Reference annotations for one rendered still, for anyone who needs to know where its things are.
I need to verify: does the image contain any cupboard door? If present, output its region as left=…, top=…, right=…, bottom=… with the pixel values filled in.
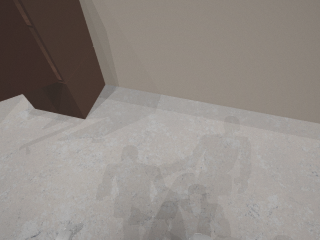
left=0, top=0, right=59, bottom=102

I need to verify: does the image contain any left robot hand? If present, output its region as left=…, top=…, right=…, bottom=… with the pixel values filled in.
left=55, top=222, right=83, bottom=240

